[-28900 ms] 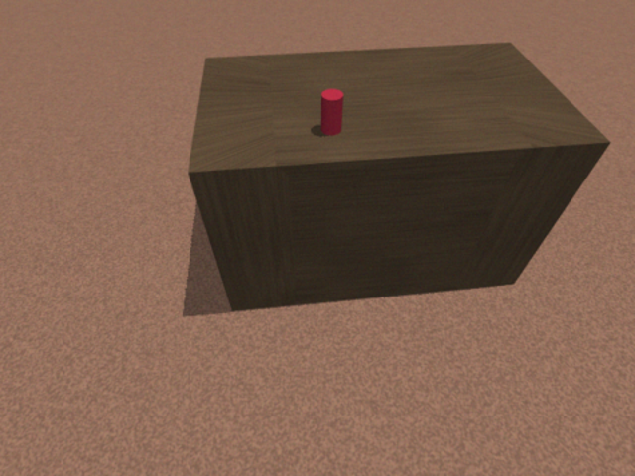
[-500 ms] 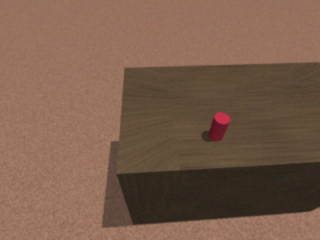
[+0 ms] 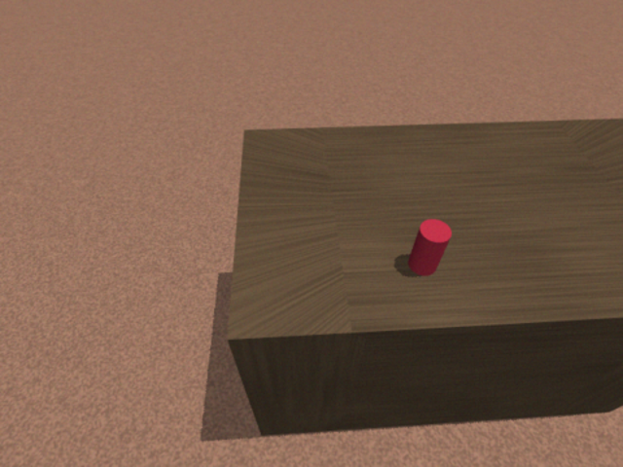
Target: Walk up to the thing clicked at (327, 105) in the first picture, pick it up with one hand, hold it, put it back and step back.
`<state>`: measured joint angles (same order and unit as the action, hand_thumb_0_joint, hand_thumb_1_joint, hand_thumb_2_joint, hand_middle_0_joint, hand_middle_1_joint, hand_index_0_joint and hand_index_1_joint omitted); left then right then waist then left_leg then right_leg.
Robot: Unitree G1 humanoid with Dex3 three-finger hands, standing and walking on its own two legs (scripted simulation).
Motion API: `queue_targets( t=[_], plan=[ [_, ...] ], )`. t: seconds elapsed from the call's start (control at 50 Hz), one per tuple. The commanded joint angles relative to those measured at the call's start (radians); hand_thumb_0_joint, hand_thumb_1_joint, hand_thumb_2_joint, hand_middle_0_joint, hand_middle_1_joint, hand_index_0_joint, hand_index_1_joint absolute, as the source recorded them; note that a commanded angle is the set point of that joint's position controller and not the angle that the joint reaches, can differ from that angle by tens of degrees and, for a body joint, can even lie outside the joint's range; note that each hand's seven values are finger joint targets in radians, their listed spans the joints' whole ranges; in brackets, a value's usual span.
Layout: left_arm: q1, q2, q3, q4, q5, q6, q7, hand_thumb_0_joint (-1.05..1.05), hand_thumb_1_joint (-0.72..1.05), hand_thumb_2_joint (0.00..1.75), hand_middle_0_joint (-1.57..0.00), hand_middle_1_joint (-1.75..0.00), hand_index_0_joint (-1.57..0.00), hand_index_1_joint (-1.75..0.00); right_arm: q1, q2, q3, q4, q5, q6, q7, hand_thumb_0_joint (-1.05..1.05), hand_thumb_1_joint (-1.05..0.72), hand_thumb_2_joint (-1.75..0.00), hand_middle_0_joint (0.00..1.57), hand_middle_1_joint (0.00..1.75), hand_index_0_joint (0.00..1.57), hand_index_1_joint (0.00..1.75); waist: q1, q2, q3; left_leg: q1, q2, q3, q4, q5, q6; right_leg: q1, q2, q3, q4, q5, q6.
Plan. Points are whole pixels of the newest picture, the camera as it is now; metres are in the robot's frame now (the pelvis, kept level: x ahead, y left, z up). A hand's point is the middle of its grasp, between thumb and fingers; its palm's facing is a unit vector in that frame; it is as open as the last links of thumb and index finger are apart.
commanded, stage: stand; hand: right
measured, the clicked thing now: (428, 248) +0.50 -0.20 -0.08
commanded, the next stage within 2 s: step back in 0.20 s
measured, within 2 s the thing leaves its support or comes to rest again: neither
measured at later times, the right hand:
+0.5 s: hand out of the picture +0.09 -0.32 -0.19, palm faces +0.00 +0.93 -0.37, open 7.4 cm
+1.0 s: hand out of the picture -0.03 -0.30 -0.17, palm faces -0.13 +0.90 -0.42, open 7.4 cm
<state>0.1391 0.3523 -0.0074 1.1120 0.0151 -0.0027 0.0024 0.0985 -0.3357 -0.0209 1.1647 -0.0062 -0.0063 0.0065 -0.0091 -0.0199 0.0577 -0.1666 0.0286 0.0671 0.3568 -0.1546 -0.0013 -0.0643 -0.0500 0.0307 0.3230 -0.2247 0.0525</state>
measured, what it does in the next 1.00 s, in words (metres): walks backwards: left foot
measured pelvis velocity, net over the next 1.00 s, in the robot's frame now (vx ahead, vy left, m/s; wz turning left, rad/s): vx -0.15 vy -0.04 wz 0.08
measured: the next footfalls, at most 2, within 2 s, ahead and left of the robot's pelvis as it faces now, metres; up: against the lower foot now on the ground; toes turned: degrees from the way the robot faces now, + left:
left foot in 0.90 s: -0.10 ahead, +0.07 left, +0.00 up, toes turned +3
right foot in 1.28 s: -0.21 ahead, -0.19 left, +0.00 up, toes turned +2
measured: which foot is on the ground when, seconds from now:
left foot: down 0.00-0.48, up 0.50-0.88, down 0.90-1.00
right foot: down 0.00-0.94, up 0.96-1.00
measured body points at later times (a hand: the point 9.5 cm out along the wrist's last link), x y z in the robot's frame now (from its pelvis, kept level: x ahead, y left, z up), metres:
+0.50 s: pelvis -0.05 -0.05 -0.03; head +0.02 -0.07 +0.41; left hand +0.04 +0.28 -0.14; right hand +0.09 -0.37 -0.16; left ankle +0.03 +0.11 -0.74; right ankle -0.06 -0.16 -0.75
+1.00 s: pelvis -0.15 -0.04 -0.03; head -0.08 -0.02 +0.41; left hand -0.04 +0.27 -0.16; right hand -0.02 -0.35 -0.14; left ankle -0.14 +0.07 -0.75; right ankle -0.10 -0.16 -0.72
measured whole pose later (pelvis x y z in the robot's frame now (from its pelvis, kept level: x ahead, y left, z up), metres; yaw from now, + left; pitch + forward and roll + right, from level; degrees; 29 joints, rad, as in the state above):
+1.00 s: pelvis -0.15 -0.04 -0.03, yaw +5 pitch -3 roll +0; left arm 0.08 0.37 0.06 0.84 0.01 0.07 0.03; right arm 0.11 -0.38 -0.04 0.90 -0.03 0.04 0.00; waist 0.00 -0.03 0.21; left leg -0.30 -0.02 -0.03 0.71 -0.36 0.03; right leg -0.44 0.03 0.03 0.93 -0.51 -0.01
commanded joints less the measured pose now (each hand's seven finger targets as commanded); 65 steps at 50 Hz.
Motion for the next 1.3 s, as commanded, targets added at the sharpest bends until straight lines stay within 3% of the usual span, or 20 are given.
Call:
queue_targets(
  t=[0.0,0.16,0.2,0.24,0.3,0.34,0.42,0.44,0.48,0.52,0.58,0.7,0.78,0.88,0.92,0.94,1.02,1.14,1.24,1.28],
  plan=[
    [-0.021,0.199,0.039,-0.048,-0.002,-0.025,0.011,0.0,0.9,0.9,-0.2,-0.3,-0.2,-0.3,-0.036,-0.215,-0.036,-0.058,-0.003,-0.022,-0.009,0.0,-0.9,-0.9,0.2,0.3,0.2,0.3,-0.002,0.007,-0.062,0.078,0.112,-0.104,-0.056,0.117,0.017,-0.071,-0.084,0.041,-0.059,0.133,-0.06],
    [-0.022,0.207,0.045,-0.055,-0.003,-0.028,0.012,0.0,0.9,0.9,-0.2,-0.3,-0.2,-0.3,-0.035,-0.215,-0.038,-0.067,-0.003,-0.021,-0.009,0.0,-0.9,-0.9,0.2,0.3,0.2,0.3,-0.005,0.02,-0.089,0.101,0.113,-0.101,-0.047,0.13,0.018,-0.059,-0.089,0.046,-0.062,0.151,-0.062],
    [-0.038,0.242,0.075,-0.104,-0.028,-0.006,0.018,0.0,0.9,0.9,-0.2,-0.3,-0.2,-0.3,-0.04,-0.28,-0.062,-0.102,0.015,-0.002,-0.008,0.0,-0.9,-0.9,0.2,0.3,0.2,0.3,-0.013,0.07,-0.045,0.066,0.142,-0.137,0.042,0.481,0.069,-0.147,-0.027,0.001,0.129,0.323,-0.064],
    [-0.009,0.213,0.073,-0.121,-0.03,0.006,0.02,0.0,0.9,0.9,-0.2,-0.3,-0.2,-0.3,-0.037,-0.298,-0.074,-0.126,0.02,0.006,-0.01,0.0,-0.9,-0.9,0.2,0.3,0.2,0.3,-0.013,0.129,-0.09,0.068,0.211,-0.184,0.024,0.558,0.138,-0.145,0.025,-0.042,0.27,0.2,-0.063],
    [0.028,0.207,0.084,-0.158,-0.02,0.035,0.014,0.0,0.9,0.9,-0.2,-0.3,-0.2,-0.3,-0.058,-0.32,-0.093,-0.181,0.007,0.014,-0.02,0.0,-0.9,-0.9,0.2,0.3,0.2,0.3,-0.008,0.232,-0.153,0.017,0.323,-0.254,-0.003,0.484,0.251,-0.193,0.057,-0.013,0.557,-0.311,-0.086],
    [0.042,0.201,0.09,-0.177,-0.018,0.048,0.007,0.0,0.9,0.9,-0.2,-0.3,-0.2,-0.3,-0.07,-0.325,-0.1,-0.217,-0.011,0.021,-0.024,0.0,-0.9,-0.9,0.2,0.3,0.2,0.3,-0.006,0.237,-0.16,-0.043,0.318,-0.232,0.024,0.419,0.269,-0.212,0.051,0.016,0.647,-0.345,-0.097],
    [0.151,0.199,0.102,-0.166,-0.009,0.026,0.013,0.0,0.9,0.9,-0.2,-0.3,-0.2,-0.3,-0.188,-0.275,-0.083,-0.279,0.002,0.049,-0.02,0.0,-0.9,-0.9,0.2,0.3,0.2,0.3,0.087,0.141,-0.154,-0.047,0.172,-0.125,0.282,0.259,0.124,-0.166,0.012,0.011,0.15,0.042,-0.067],
    [0.1,0.251,0.122,-0.186,0.007,0.017,0.02,0.0,0.9,0.9,-0.2,-0.3,-0.2,-0.3,-0.156,-0.225,-0.069,-0.28,0.017,0.057,-0.016,0.0,-0.9,-0.9,0.2,0.3,0.2,0.3,0.058,-0.04,-0.107,-0.135,0.059,-0.073,0.394,0.097,0.071,-0.151,-0.056,0.132,0.039,0.236,-0.057],
    [0.011,0.345,0.142,-0.239,0.025,0.012,0.023,0.0,0.9,0.9,-0.2,-0.3,-0.2,-0.3,-0.066,-0.177,-0.054,-0.281,0.019,0.073,-0.024,0.0,-0.9,-0.9,0.2,0.3,0.2,0.3,0.014,-0.189,-0.043,-0.322,-0.117,-0.185,0.605,-0.455,0.021,-0.161,-0.239,0.354,0.006,0.409,-0.174],
    [-0.054,0.36,0.146,-0.276,0.034,0.002,0.024,0.0,0.9,0.9,-0.2,-0.3,-0.2,-0.3,-0.02,-0.219,-0.073,-0.261,0.012,0.074,-0.033,0.0,-0.9,-0.9,0.2,0.3,0.2,0.3,0.012,-0.197,-0.048,-0.292,-0.12,-0.244,0.81,-0.465,0.032,-0.256,-0.29,0.369,0.038,0.5,-0.3],
    [-0.118,0.277,0.137,-0.305,0.02,0.003,0.027,0.0,0.9,0.9,-0.2,-0.3,-0.2,-0.3,0.032,-0.273,-0.077,-0.244,0.028,0.06,-0.03,0.0,-0.9,-0.9,0.2,0.3,0.2,0.3,-0.027,-0.143,-0.097,-0.324,-0.135,-0.246,0.853,-0.327,0.009,-0.126,-0.15,0.181,0.132,0.522,-0.23],
    [0.065,0.226,0.136,-0.315,0.006,0.01,0.051,0.0,0.9,0.9,-0.2,-0.3,-0.2,-0.3,-0.026,-0.239,-0.047,-0.311,-0.002,0.034,-0.047,0.0,-0.9,-0.9,0.2,0.3,0.2,0.3,0.09,-0.087,-0.155,-0.466,-0.092,-0.208,0.666,-0.355,-0.01,0.224,-0.241,0.217,0.229,0.73,-0.287],
    [0.076,0.257,0.148,-0.338,-0.001,0.019,0.051,0.0,0.9,0.9,-0.2,-0.3,-0.2,-0.3,0.014,-0.23,-0.049,-0.326,-0.012,0.027,-0.043,0.0,-0.9,-0.9,0.2,0.3,0.2,0.3,0.082,-0.14,-0.168,-0.349,-0.045,-0.152,0.424,-0.361,0.004,0.21,-0.251,0.202,0.272,0.772,-0.276],
    [-0.061,0.273,0.133,-0.388,-0.003,0.028,0.03,0.0,0.9,0.9,-0.2,-0.3,-0.2,-0.3,0.142,-0.259,-0.086,-0.288,-0.02,0.028,-0.022,0.0,-0.9,-0.9,0.2,0.3,0.2,0.3,-0.02,-0.044,-0.178,-0.007,-0.015,-0.122,0.167,0.071,0.061,-0.156,-0.144,0.099,0.331,0.334,-0.162],
    [-0.1,0.213,0.128,-0.401,-0.014,0.031,0.033,0.0,0.9,0.9,-0.2,-0.3,-0.2,-0.3,0.081,-0.365,-0.105,-0.318,-0.026,0.033,-0.013,0.0,-0.9,-0.9,0.2,0.3,0.2,0.3,-0.036,0.292,-0.131,-0.045,0.284,-0.496,0.009,0.219,0.254,-0.348,0.13,-0.051,0.612,-0.31,-0.071],
    [-0.119,0.223,0.14,-0.388,0.001,0.036,0.042,0.0,0.9,0.9,-0.2,-0.3,-0.2,-0.3,0.062,-0.415,-0.119,-0.328,-0.032,0.03,-0.014,0.0,-0.9,-0.9,0.2,0.3,0.2,0.3,-0.066,0.32,-0.104,-0.142,0.37,-0.617,-0.041,0.216,0.352,-0.336,0.154,0.076,0.836,-0.47,-0.059],
    [0.022,0.216,0.139,-0.311,-0.018,0.038,0.032,0.0,0.9,0.9,-0.2,-0.3,-0.2,-0.3,-0.058,-0.28,-0.079,-0.369,-0.03,0.025,-0.032,0.0,-0.9,-0.9,0.2,0.3,0.2,0.3,0.039,0.147,-0.047,-0.093,0.211,-0.318,0.045,0.295,0.232,-0.433,0.167,0.144,0.996,-0.313,-0.068],
    [0.046,0.187,0.127,-0.328,-0.007,0.013,0.028,0.0,0.9,0.9,-0.2,-0.3,-0.2,-0.3,0.008,-0.267,-0.081,-0.371,-0.018,0.03,-0.032,0.0,-0.9,-0.9,0.2,0.3,0.2,0.3,-0.007,0.186,-0.098,0.121,0.218,-0.263,0.142,0.36,0.252,-0.381,0.081,0.068,0.565,-0.296,-0.011],
    [0.184,0.196,0.132,-0.25,0.01,-0.007,0.029,0.0,0.9,0.9,-0.2,-0.3,-0.2,-0.3,-0.038,-0.302,-0.094,-0.378,-0.004,0.06,-0.018,0.0,-0.9,-0.9,0.2,0.3,0.2,0.3,0.033,0.19,-0.177,-0.024,0.174,-0.232,0.227,0.135,0.165,-0.085,0.081,-0.048,0.072,0.03,-0.05],
    [0.146,0.321,0.169,-0.281,0.031,-0.014,0.025,0.0,0.9,0.9,-0.2,-0.3,-0.2,-0.3,-0.023,-0.228,-0.074,-0.396,0.003,0.063,-0.012,0.0,-0.9,-0.9,0.2,0.3,0.2,0.3,0.026,-0.154,-0.115,-0.374,-0.026,-0.145,0.434,-0.283,0.032,-0.031,-0.17,0.386,0.019,-0.038,-0.16]
  ],
)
